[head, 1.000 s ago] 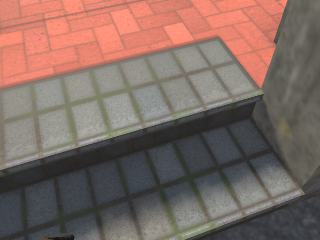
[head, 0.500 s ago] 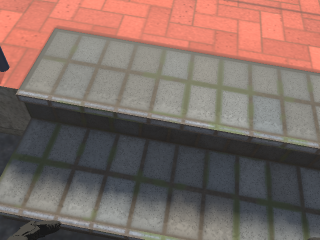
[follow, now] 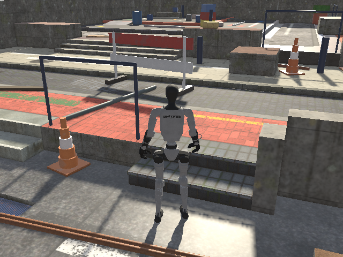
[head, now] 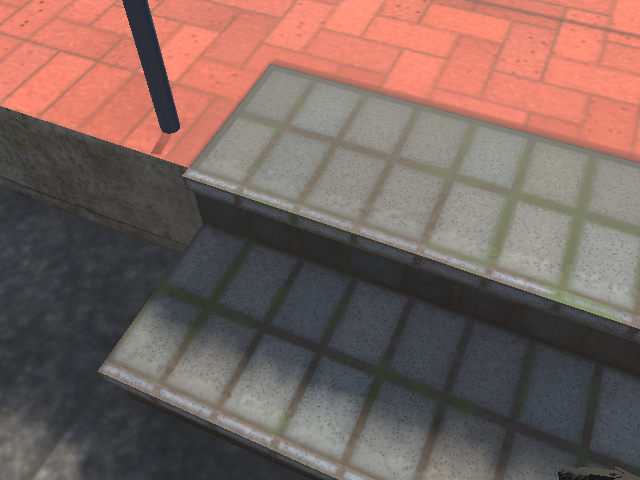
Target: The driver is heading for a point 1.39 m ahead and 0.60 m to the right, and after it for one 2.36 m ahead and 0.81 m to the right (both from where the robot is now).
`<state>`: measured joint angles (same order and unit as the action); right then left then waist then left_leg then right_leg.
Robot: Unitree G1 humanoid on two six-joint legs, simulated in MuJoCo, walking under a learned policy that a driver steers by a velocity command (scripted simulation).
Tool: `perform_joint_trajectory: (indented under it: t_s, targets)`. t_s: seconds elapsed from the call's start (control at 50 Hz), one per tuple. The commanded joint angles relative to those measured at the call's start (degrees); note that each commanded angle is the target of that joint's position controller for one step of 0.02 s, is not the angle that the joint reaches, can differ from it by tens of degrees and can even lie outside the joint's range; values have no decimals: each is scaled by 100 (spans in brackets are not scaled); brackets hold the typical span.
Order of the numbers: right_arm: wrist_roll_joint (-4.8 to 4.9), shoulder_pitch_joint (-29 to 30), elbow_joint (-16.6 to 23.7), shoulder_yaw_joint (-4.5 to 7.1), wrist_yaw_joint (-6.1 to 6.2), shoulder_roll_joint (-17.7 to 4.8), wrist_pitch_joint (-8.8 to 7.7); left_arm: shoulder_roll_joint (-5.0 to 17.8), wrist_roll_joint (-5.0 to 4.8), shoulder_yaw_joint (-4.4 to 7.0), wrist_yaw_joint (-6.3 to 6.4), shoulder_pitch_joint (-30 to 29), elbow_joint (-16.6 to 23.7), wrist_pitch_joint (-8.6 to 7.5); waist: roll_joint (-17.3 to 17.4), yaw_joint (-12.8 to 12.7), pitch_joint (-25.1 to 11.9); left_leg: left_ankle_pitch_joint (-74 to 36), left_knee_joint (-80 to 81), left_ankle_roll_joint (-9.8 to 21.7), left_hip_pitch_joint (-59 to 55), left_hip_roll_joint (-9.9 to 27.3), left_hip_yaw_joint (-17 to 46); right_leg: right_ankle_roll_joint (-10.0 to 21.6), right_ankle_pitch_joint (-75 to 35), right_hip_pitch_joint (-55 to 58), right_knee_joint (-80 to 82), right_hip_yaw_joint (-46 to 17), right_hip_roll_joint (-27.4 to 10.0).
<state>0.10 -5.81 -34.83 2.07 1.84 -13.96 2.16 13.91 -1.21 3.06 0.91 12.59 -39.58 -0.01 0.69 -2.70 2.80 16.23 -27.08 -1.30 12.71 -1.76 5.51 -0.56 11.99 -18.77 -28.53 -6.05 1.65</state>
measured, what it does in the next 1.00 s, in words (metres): climbs, turning right: right foot, then left foot 0.18 m higher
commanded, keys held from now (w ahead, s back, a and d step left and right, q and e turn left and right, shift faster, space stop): e+shift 0.12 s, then w+e+shift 0.70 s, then w+shift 0.04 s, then w+q+shift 0.14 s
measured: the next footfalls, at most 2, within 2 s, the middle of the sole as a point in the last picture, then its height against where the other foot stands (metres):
right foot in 0.42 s outside the picture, level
left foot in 0.86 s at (473, 436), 0.18 m higher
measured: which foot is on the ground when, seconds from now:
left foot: down 0.00-0.42, up 0.44-0.84, down 0.86-1.00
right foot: down 0.00-0.00, up 0.02-0.40, down 0.42-0.88, up 0.90-1.00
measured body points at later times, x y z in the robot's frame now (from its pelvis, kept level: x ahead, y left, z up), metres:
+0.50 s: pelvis +0.05 -0.07 -0.01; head +0.07 -0.10 +0.44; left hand +0.33 +0.11 -0.08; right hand +0.04 -0.38 -0.12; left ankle +0.00 +0.11 -0.65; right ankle +0.00 -0.13 -0.74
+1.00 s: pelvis +0.35 -0.23 +0.09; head +0.38 -0.24 +0.54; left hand +0.64 -0.15 -0.02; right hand +0.25 -0.49 -0.02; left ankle +0.45 -0.18 -0.56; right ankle +0.16 -0.23 -0.46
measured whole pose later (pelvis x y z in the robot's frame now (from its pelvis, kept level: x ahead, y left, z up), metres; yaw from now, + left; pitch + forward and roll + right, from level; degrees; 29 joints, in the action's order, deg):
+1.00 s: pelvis +0.35 -0.23 +0.09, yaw -47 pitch +3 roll +1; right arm -1.5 -13.7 -40.4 1.8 2.3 -11.9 -1.9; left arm 16.3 3.5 3.9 -2.8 13.5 -42.0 -6.5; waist -2.8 1.1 -1.1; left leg 31.9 -67.5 1.8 38.3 -2.0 -1.5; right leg 7.0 9.0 -28.9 -90.2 -10.7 9.4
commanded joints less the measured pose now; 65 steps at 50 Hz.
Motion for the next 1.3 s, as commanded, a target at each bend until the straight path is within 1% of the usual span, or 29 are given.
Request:
perform_joint_trajectory:
  t_s: [0.02, 0.06, 0.12, 0.14, 0.22, 0.24, 0.26, 0.34, 0.36, 0.38, 0.42, 0.44, 0.46, 0.52, 0.6, 0.68, 0.78, 0.82, 0.86, 0.88, 0.9, 0.92, 0.96, 1.0, 1.1, 1.16, 1.24, 1.28, 1.3]
  targets:
    - [-203, -735, 144, 498, 98, -1521, -27, 656, -88, 201, 15, -519, 725, -202, 770, 387, -952, -1715, 489, 1003, -1595, 1431, 987, 159, 540, -1369, -687, -254, -112]
    - [-313, -406, 293, 369, 71, -973, -86, 1179, -37, 384, 29, -388, 660, -161, 1036, 478, -772, -2978, 823, 1902, -1006, 2442, 1560, -381, 2281, -1822, -3100, 277, -149]
    - [-95, 285, 339, 287, 136, -673, -218, 923, -17, 395, 80, 33, 503, 141, 760, 114, -504, -3248, 674, 1353, -780, 1813, 363, -663, 1482, -2089, -4144, 260, -417]
    - [-301, -315, 199, 179, 56, -558, -181, 739, 444, 306, -138, 112, 333, 277, 458, 221, -490, -2840, 861, 1222, -685, 1531, -117, -478, 1256, -1683, -3822, 659, -254]
    - [-329, -651, 127, 341, -69, -933, -338, 769, 296, 263, -561, -697, 674, 364, 977, 595, -371, 395, 1546, 992, -866, 1714, -48, -144, 856, -1601, -2611, 815, -393]
    - [91, -519, 144, 478, 41, -1212, -455, 645, -248, 204, -349, -978, 955, 165, 956, 652, -362, 829, 1663, 1076, -1043, 1950, 201, -83, 861, -1840, -2371, 675, -647]
    - [128, -577, 100, 479, 72, -1206, -516, 622, -226, 145, -272, -1087, 1019, 70, 777, 660, -327, 903, 1708, 1085, -1230, 2121, 282, 8, 983, -1915, -2151, 623, -705]
    - [23, -614, -51, 574, -40, -1335, -636, 606, -32, 86, -222, -973, 1095, -30, 587, 588, -140, 647, 1669, 1016, -1139, 2116, -234, 319, 1390, -1479, -1541, 914, -701]
    - [-467, -792, -157, 459, -167, -1127, -552, 783, 510, 131, -429, -881, 993, 128, 591, 556, -263, 540, 1504, 790, -994, 1910, -868, 437, 1298, -831, -941, 1371, -282]
    - [-422, -808, -232, 479, -195, -1197, -508, 791, 495, 172, -491, -677, 903, 121, 746, 443, -292, -316, 1008, 655, -645, 1695, -1225, 486, 1097, -142, -639, 1652, -5]
    - [-288, -569, -173, 384, -163, -1120, -463, 1143, 451, 371, -407, 1241, 203, -1, -268, -559, -1070, -2063, -2015, 313, 687, 1142, -1952, 830, 1188, 2301, -49, 1060, 250]
    - [-362, 81, 419, 150, -207, -384, -472, 1969, 376, 528, -312, 1842, 152, -63, -2083, -782, -878, 1014, -3741, -71, 2980, 409, -1974, 1428, 2489, 3038, 1047, -1821, -1319]
    - [-405, 954, 793, 158, -250, -471, -512, 1986, 238, 496, -256, 1515, 370, -80, -1852, -869, -600, 1224, -4959, -133, 4557, -56, -664, 1894, 1629, 3250, 1811, -3713, -1630]
    - [-522, 78, 450, 110, -360, -738, -689, 1437, 260, 307, -109, 811, 418, -78, -220, -38, -423, 178, -5473, -39, 4243, 736, -396, 1751, 459, 2340, 1251, -2098, -1340]
    - [-551, -150, 452, -30, -361, -641, -459, 1257, 176, 170, -54, 519, 364, -304, -329, 430, -273, -117, -5317, -163, 3351, 617, -715, 1624, -1636, 819, 1294, -1274, -715]
    - [-548, 1284, 1336, -243, -135, -225, -449, 1490, 289, 232, 77, 1874, -110, -467, -735, -159, -36, 1961, -9122, 83, 7123, 561, -290, 2266, -1231, 2535, 967, -2867, -1490]
    - [-507, 3286, 2474, -622, -74, 263, -579, 1149, 298, 258, 209, 2846, -894, -562, -442, -555, 585, 4033, -8328, 457, 8212, 504, -218, 1563, -1885, 2807, 1884, -2454, -1216]
    - [-380, 1677, 2050, -643, -213, 235, -450, 1124, -8, 195, 171, 748, -212, -423, 114, 643, -345, 1838, -4982, 557, 1779, 47, -1189, 1304, -5205, -962, 2724, -1221, -652]
    - [-271, -2171, 979, 63, -36, -557, -300, 2286, -295, 598, -44, 400, -327, -730, -1089, 2600, -2525, 1311, -4817, 718, -1948, -263, -510, 1112, -10151, -940, -367, -1164, -1038]
    - [-392, -3398, 372, 397, -1, -1444, -338, 1840, -203, 573, -126, -179, -305, -960, 521, 2934, -3078, 2650, -3224, 852, -2197, 190, 963, 812, -6705, -743, -3070, -1214, -283]
    - [-382, -3347, -29, 445, 139, -1926, -303, 683, -32, 320, -386, -315, 146, -1067, 3391, 2416, -2728, 2808, -78, 840, -1697, 1256, 4281, 729, -533, -1785, -5179, -1327, 1182]
    - [-119, -2065, 38, 376, 167, -1523, -296, 157, 336, 134, -476, 595, 246, -1061, 3181, 1133, -2329, 2808, 853, 1010, -1424, 1674, 6054, 822, -206, -2459, -6431, -1610, 1117]
    - [-44, -747, -119, 162, 82, -446, -449, -57, 609, -51, -505, 368, 338, -912, 857, 309, -655, 2292, 149, 1547, 468, 1285, 4606, 830, -533, -2750, -6910, -733, 628]
    - [-183, -1097, -864, -19, -4, 497, -630, -696, 670, -314, -391, -139, 731, -624, 235, -61, -236, 2191, 83, 1545, 1415, 1028, 3327, 725, 22, -3208, -7909, -346, 308]
    - [-79, -1373, -1171, 99, -168, 113, -879, -143, 523, -443, -179, -1616, 1541, -368, -211, -63, 434, 105, 1541, 1497, 1985, 434, 1222, 436, 697, -3377, -5869, 586, -535]
    - [-180, -1696, -1086, 285, -22, -414, -982, -346, 567, -482, -278, -1562, 1497, -392, -63, 96, -515, -2462, 1630, 1787, 904, 662, 1113, 286, 359, -2446, -5292, 855, -632]
    - [-318, -3914, -1559, 454, 157, -463, -737, -547, 511, -550, -317, -3599, 1998, -619, -6, 1396, -306, -6560, 382, 1828, -3555, 992, 1628, 482, 3314, -5792, -4953, 1246, -198]
    - [-526, -2384, -1096, 487, 196, -243, -652, -533, 127, -553, -298, -2551, 2053, -882, 645, 238, -1327, -8749, -1609, 1084, -1984, 490, 1283, 563, 2406, -1999, -1395, 480, -107]
    - [-268, -2360, -991, 553, 127, -440, -741, -264, -90, -322, -250, -1666, 1748, -872, 741, -40, -2143, -7018, -2168, 1007, -1263, 495, 1793, 374, 305, 316, 174, 133, -376]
